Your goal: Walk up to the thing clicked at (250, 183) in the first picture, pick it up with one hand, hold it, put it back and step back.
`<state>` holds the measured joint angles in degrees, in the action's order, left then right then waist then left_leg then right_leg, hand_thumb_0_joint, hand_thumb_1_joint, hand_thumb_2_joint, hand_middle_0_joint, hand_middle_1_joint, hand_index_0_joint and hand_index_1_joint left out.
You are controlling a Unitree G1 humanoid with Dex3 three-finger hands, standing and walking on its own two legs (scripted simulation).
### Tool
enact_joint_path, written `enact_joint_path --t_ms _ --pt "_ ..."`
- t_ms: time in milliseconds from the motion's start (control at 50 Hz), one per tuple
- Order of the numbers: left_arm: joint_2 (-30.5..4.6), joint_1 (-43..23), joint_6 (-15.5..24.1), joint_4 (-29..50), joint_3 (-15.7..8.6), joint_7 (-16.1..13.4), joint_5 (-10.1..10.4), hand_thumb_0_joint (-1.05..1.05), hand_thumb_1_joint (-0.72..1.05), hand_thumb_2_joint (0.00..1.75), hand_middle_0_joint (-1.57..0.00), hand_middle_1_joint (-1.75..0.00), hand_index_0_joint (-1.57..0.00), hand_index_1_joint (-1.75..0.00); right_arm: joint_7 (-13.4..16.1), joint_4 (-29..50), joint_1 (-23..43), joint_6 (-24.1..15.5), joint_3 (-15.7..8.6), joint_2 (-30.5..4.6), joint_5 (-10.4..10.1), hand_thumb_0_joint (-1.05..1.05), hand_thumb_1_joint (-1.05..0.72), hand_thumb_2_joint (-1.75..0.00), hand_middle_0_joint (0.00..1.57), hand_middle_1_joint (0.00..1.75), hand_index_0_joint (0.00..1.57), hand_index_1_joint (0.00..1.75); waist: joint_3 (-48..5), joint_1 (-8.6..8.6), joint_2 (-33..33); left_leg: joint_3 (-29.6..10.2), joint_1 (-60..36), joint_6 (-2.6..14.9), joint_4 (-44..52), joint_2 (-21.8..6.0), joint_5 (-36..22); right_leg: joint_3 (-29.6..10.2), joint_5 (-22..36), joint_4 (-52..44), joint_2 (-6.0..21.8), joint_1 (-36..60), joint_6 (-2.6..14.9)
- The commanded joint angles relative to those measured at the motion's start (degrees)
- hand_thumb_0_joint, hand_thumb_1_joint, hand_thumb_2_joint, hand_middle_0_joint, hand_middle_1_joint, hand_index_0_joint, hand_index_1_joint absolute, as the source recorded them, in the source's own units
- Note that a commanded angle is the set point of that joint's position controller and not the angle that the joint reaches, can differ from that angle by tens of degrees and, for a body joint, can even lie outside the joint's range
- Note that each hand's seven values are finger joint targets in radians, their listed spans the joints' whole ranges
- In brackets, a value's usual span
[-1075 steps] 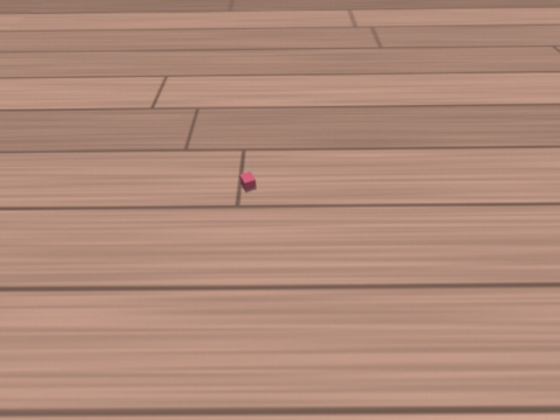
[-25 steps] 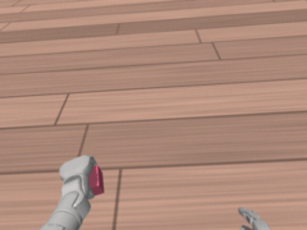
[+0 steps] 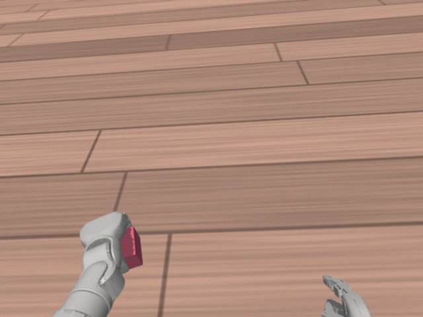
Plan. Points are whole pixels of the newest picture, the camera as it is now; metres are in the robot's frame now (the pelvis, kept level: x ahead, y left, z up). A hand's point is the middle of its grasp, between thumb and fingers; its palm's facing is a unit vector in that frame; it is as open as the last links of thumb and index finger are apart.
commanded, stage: hold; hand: left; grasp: from above
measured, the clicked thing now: (124, 249) +0.31 +0.22 -0.07
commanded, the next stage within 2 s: crouch in 0.50 s
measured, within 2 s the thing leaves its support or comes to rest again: neither
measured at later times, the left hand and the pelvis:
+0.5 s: hand (117, 239) +0.31 +0.23 -0.03, palm faces -0.40 -0.18 -0.90, open 9.6 cm; pelvis +0.02 +0.00 +0.00, yaw +0 degrees
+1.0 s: hand (125, 262) +0.30 +0.23 -0.12, palm faces -0.47 -0.11 -0.88, open 9.6 cm; pelvis -0.01 +0.00 -0.02, yaw +0 degrees
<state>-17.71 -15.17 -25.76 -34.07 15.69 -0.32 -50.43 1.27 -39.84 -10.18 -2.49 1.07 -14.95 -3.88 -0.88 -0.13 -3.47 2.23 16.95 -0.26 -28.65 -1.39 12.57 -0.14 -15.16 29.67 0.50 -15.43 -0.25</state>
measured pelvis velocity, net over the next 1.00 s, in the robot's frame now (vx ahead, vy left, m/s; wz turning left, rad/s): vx -0.01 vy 0.00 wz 0.01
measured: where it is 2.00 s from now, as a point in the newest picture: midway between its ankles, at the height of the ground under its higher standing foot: outside the picture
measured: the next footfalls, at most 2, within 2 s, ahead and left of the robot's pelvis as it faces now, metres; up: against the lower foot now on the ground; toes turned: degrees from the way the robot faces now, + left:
none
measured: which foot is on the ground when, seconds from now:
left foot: down 0.00-1.00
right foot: down 0.00-1.00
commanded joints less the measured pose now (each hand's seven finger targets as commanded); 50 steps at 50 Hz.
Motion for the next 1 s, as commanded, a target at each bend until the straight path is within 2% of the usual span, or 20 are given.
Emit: enact_joint_path --t_ms 0,20,60,180,220,360,400,440,480,540,560,580,600,660,740,820,880,900,940,980 --pt "-10.6 -20.4 0.3 11.4 -4.8 -2.1 -2.1 0.0 0.65 0.48 -1.17 -0.2 -1.12 -0.26 0.4 7.7 5.6 -3.0 -2.3 -6.0 0.0 0.0 -0.89 -0.9 0.2 0.3 0.2 0.3 -14.1 -0.2 2.6 -0.1 -7.7 1.33 3.4 2.2 -6.6 -0.5 7.9 -5.5 -1.7 2.0 0.01" --pt "-10.7 -21.9 0.6 13.2 -4.3 -2.0 -2.0 0.0 0.65 0.48 -1.17 -0.21 -1.12 -0.26 0.4 7.7 5.4 -3.1 -2.4 -6.2 0.1 0.0 -0.89 -0.9 0.2 0.3 0.2 0.3 -14.8 0.08 2.8 -0.2 -8.2 1.26 3.3 2.1 -6.8 -0.4 8.0 -5.5 -1.9 2.2 0.04" --pt "-12.1 -22.1 0.7 12.8 -5.4 -2.2 -2.2 0.0 0.68 0.48 -1.19 -0.21 -1.14 -0.26 0.6 7.7 5.4 -3.1 -2.4 -6.3 0.0 0.0 -0.89 -0.9 0.2 0.3 0.2 0.3 -15.1 -0.24 1.4 -0.2 -8.6 1.09 3.6 2.0 -7.4 -0.3 8.4 -5.2 -2.0 2.3 0.27" --pt "-12.0 -21.8 0.8 11.5 -5.3 -1.3 -2.4 0.0 0.65 0.49 -1.17 -0.19 -1.12 -0.25 0.7 7.3 4.8 -2.9 -2.7 -6.5 0.1 0.0 -0.89 -0.9 0.2 0.3 0.2 0.3 -15.3 -0.52 1.3 -0.7 -9.3 0.8 3.6 1.5 -11.6 0.3 11.8 -4.4 -2.6 3.1 0.63" --pt "-10.3 -20.2 0.9 9.2 -4.1 -0.9 -2.3 0.0 0.63 0.49 -1.17 -0.19 -1.11 -0.25 0.6 7.1 4.4 -2.9 -2.8 -6.4 0.1 0.0 -0.89 -0.9 0.2 0.3 0.2 0.3 -13.9 -0.03 3.3 -0.8 -8.7 0.98 3.4 1.4 -11.9 0.4 12.2 -4.6 -2.6 2.9 0.48" --pt "-11.4 -20.9 1.9 12.3 -5.2 -0.6 -2.2 0.0 0.67 0.48 -1.19 -0.2 -1.14 -0.25 0.4 7.7 3.9 -2.5 -3.3 -6.3 0.1 0.0 -0.89 -0.9 0.2 0.3 0.2 0.3 -17.2 -0.84 1.9 0.1 -10.4 1.22 2.4 1.8 -15.7 0.2 16.8 -4.4 -2.1 5.0 0.24" --pt "-12.4 -20.7 1.8 11.2 -6.3 -1.2 -2.6 0.0 0.67 0.49 -1.2 -0.21 -1.14 -0.26 0.4 7.7 3.7 -2.2 -3.1 -6.5 0.2 0.0 -0.89 -0.9 0.2 0.3 0.2 0.3 -16.1 -0.73 2.2 0.1 -9.9 1.15 2.6 1.8 -15.2 0.1 16.3 -4.7 -2.2 4.7 0.26" --pt "-11.8 -21.8 1.7 11.4 -5.8 -1.5 -2.9 0.0 0.67 0.49 -1.2 -0.18 -1.14 -0.24 0.3 7.8 3.8 -2.0 -3.2 -6.3 0.2 0.0 -0.89 -0.9 0.2 0.3 0.2 0.3 -15.4 -0.62 2.2 0.0 -9.6 1.21 2.8 1.9 -14.3 0.1 15.8 -5.0 -2.1 4.4 0.16" --pt "-11.1 -19.6 1.4 10.1 -5.5 -1.5 -3.2 0.0 0.65 0.47 -1.19 -0.18 -1.13 -0.24 0.2 7.8 3.8 -1.7 -3.4 -6.4 0.1 0.0 -0.89 -0.9 0.2 0.3 0.2 0.3 -15.6 -0.64 2.6 0.1 -10.0 1.27 2.9 1.8 -15.5 0.2 16.8 -4.8 -2.2 4.9 0.28" --pt "-11.8 -21.6 1.3 12.1 -5.7 -0.9 -2.9 0.0 0.64 0.47 -1.17 -0.19 -1.12 -0.25 0.0 7.7 3.4 -1.3 -3.8 -6.8 0.2 0.0 -0.89 -0.9 0.2 0.3 0.2 0.3 -16.8 -0.77 2.4 0.0 -10.8 1.37 2.7 1.6 -17.3 0.5 18.0 -4.6 -2.3 5.3 0.35" --pt "-12.5 -22.5 1.3 13.1 -6.0 -0.8 -3.0 0.0 0.63 0.49 -1.16 -0.19 -1.11 -0.25 0.0 7.9 3.6 -1.1 -3.8 -6.8 0.1 0.0 -0.89 -0.9 0.2 0.3 0.2 0.3 -17.3 -0.88 1.4 0.1 -11.2 1.26 3.0 1.6 -17.2 0.4 17.9 -4.7 -2.3 5.6 0.46" --pt "-11.2 -21.8 1.0 11.7 -4.8 -0.5 -2.8 0.0 0.71 0.41 -1.15 -0.27 -1.16 -0.32 0.0 7.9 4.1 -1.0 -3.5 -6.6 0.2 0.0 -0.89 -0.9 0.2 0.3 0.2 0.3 -15.4 -0.68 2.5 0.0 -10.5 1.42 3.1 1.7 -16.1 0.4 17.3 -5.2 -2.2 5.1 0.26" --pt "-11.0 -20.3 0.7 11.0 -5.1 -0.4 -2.7 0.0 0.63 0.39 -1.07 -0.29 -1.08 -0.29 0.0 8.2 4.3 -0.8 -3.5 -6.5 0.1 0.0 -0.85 -0.89 0.2 0.3 0.2 0.3 -14.8 -0.7 3.5 0.0 -10.2 1.59 3.2 1.8 -15.2 0.2 16.9 -5.6 -2.0 4.8 0.06" --pt "-9.7 -18.1 0.8 8.4 -3.9 0.4 -2.6 0.0 0.73 0.42 -1.15 -0.26 -1.14 -0.27 -0.1 8.3 4.2 -0.5 -3.3 -6.5 0.0 0.0 -0.86 -0.89 0.2 0.3 0.2 0.3 -12.5 -0.19 5.7 0.0 -9.2 1.85 3.5 2.0 -13.5 0.2 15.5 -6.2 -1.8 4.4 -0.16" --pt "-9.6 -17.4 3.3 6.1 -3.9 0.1 -3.5 0.0 0.73 0.44 -1.15 -0.27 -1.14 -0.28 -0.1 8.8 2.9 -0.4 -3.4 -6.7 0.0 0.0 -0.86 -0.89 0.2 0.3 0.2 0.3 -10.4 0.5 6.3 0.1 -8.0 1.75 3.6 2.1 -10.5 0.2 12.1 -6.3 -1.6 1.8 0.17" --pt "-9.5 -19.7 7.5 -0.4 -4.9 -3.5 -4.9 0.0 0.73 0.46 -1.15 -0.3 -1.14 -0.31 -0.5 7.9 0.8 -0.7 -3.6 -6.6 0.5 0.0 -0.86 -0.89 0.2 0.3 0.2 0.3 -9.1 1.61 6.9 0.3 -3.7 1.72 0.2 2.4 -7.9 -0.1 10.1 -3.8 -1.2 -2.0 0.02" --pt "-10.2 -25.7 10.1 -5.1 -6.8 -9.6 -6.3 0.0 0.75 0.41 -1.13 -0.34 -1.15 -0.33 -1.3 6.1 -1.4 -0.9 -4.3 -7.0 1.2 0.0 -0.86 -0.89 0.2 0.3 0.2 0.3 -11.4 2.98 4.8 0.6 1.5 1.08 -5.3 2.2 -6.9 -0.1 9.3 1.6 -1.4 -7.2 0.34" --pt "-8.8 -25.1 10.6 -8.7 -6.6 -11.9 -6.9 0.0 0.77 0.39 -1.14 -0.34 -1.16 -0.32 -1.5 5.5 -2.2 -0.7 -4.5 -6.9 1.3 0.0 -0.87 -0.89 0.2 0.3 0.2 0.3 -11.8 3.5 5.3 0.8 3.6 0.97 -7.6 2.1 -6.5 -0.1 9.3 3.7 -1.4 -9.1 0.34" --pt "-8.8 -28.8 12.0 -9.9 -7.9 -16.1 -8.1 0.0 0.77 0.39 -1.16 -0.31 -1.17 -0.3 -1.9 4.1 -3.4 -0.7 -5.1 -7.1 1.8 0.0 -0.87 -0.89 0.2 0.3 0.2 0.3 -17.4 3.81 2.5 0.9 7.8 0.26 -13.5 1.9 -7.3 -0.3 9.8 10.0 -1.5 -13.5 0.69" --pt "-7.5 -31.5 13.1 -15.4 -8.0 -19.2 -9.0 0.0 0.76 0.39 -1.13 -0.35 -1.15 -0.33 -2.1 2.9 -4.2 -1.1 -5.5 -7.2 2.7 0.0 -0.87 -0.89 0.2 0.3 0.2 0.3 -19.9 4.72 2.0 0.5 14.5 -0.17 -20.3 1.2 -5.3 0.1 7.4 16.8 -1.8 -21.1 1.03"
